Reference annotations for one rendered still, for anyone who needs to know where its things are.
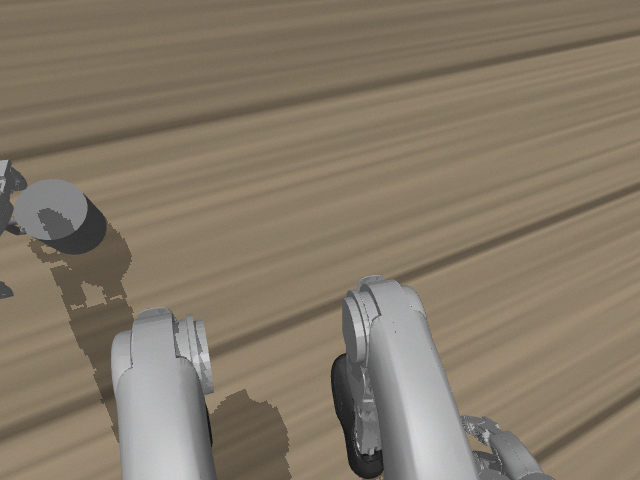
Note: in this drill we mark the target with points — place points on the right robot hand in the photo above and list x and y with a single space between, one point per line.
510 460

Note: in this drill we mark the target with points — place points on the left robot hand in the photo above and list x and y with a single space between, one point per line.
10 180

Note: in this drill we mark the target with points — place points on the right robot foot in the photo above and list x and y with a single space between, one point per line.
363 465

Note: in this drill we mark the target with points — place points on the mug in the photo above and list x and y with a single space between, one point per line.
58 214

